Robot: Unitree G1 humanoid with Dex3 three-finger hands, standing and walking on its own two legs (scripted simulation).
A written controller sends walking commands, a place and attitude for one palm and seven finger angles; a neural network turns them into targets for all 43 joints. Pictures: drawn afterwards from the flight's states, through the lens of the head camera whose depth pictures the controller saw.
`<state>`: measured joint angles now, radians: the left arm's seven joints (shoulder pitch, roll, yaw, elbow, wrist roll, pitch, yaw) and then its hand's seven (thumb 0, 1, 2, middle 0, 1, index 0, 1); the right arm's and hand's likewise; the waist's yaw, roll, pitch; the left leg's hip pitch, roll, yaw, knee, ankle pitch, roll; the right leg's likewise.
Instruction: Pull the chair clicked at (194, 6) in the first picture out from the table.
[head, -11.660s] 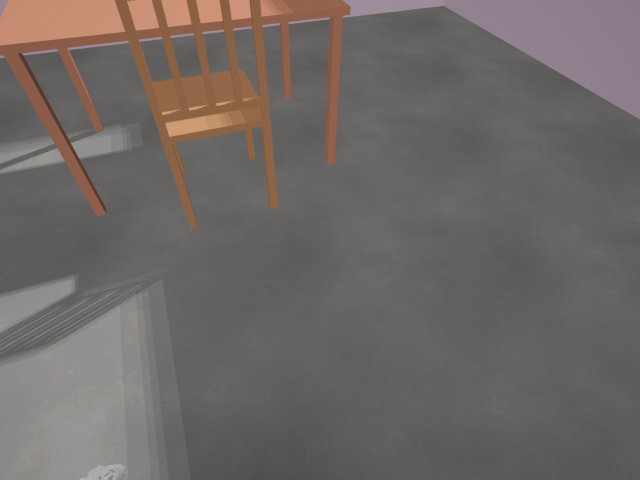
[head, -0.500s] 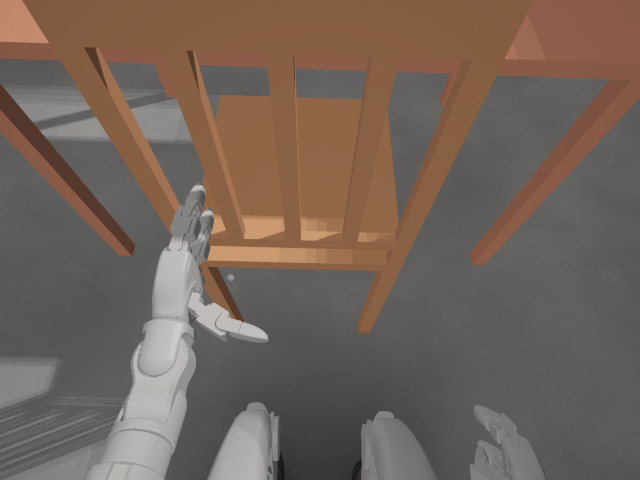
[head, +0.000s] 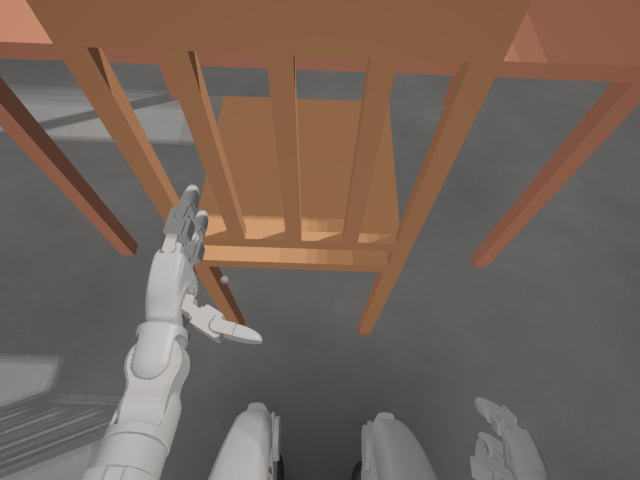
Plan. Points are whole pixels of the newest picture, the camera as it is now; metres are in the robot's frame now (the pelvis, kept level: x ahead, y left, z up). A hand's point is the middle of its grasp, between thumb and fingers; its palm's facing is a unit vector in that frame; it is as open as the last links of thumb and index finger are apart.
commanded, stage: push the fingers through the gap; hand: left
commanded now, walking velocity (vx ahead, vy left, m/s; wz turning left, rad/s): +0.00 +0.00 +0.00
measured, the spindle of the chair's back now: (289, 169) +0.48 +0.05 +0.06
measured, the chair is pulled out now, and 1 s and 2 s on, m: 0.00 0.00 0.00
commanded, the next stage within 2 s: hook a spindle and tug to test in 1.60 s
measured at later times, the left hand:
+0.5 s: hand (232, 244) +0.40 +0.12 +0.02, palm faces -0.03 -1.00 -0.03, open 16.9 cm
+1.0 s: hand (241, 211) +0.45 +0.12 +0.02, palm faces +0.00 -1.00 -0.03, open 16.9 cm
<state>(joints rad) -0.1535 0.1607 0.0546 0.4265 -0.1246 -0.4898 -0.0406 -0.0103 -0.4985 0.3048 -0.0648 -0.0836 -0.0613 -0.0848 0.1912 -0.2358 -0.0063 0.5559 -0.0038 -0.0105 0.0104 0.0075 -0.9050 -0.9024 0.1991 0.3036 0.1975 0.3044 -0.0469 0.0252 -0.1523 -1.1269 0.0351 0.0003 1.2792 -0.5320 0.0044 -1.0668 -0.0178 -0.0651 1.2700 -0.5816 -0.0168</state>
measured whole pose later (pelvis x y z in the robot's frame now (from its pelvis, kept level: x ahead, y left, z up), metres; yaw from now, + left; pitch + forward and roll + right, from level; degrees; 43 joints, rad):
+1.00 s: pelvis +0.00 +0.01 +0.00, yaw -1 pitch +25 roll -2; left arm -0.60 0.20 0.18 0.86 -0.06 -0.53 0.02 -0.01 -0.50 0.30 -0.06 -0.08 -0.06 -0.08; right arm 0.25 -0.24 -0.01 0.63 -0.03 0.04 0.03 0.01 -0.91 -0.90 0.20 0.30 0.20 0.30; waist -0.12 0.04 -0.15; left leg -1.20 0.04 0.01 1.29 -0.52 0.02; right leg -1.14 -0.01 -0.05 1.27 -0.56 0.00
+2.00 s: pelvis +0.00 +0.02 +0.00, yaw -2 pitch +26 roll -3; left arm -0.66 0.22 0.22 0.91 -0.06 -0.53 0.01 -0.01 -0.50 0.30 -0.19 -0.47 -0.18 -0.47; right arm 0.26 -0.23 -0.01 0.62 -0.04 0.08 0.05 0.00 -0.91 -0.90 0.20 0.30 0.20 0.30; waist -0.13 0.04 -0.16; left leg -1.22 0.04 0.01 1.30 -0.53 0.03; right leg -1.15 -0.01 -0.05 1.26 -0.56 0.01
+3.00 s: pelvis +0.02 +0.01 +0.01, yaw -1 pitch +25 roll -2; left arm -0.49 0.17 0.14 0.75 -0.08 -0.53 0.05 0.01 0.72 0.78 -0.48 -1.45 -0.44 -1.45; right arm 0.24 -0.23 -0.02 0.61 -0.03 0.08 0.06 0.00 -0.91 -0.90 0.20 0.30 0.20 0.30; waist -0.10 0.03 -0.16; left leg -1.14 0.04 0.01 1.25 -0.54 0.01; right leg -1.08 0.00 -0.05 1.22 -0.58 -0.01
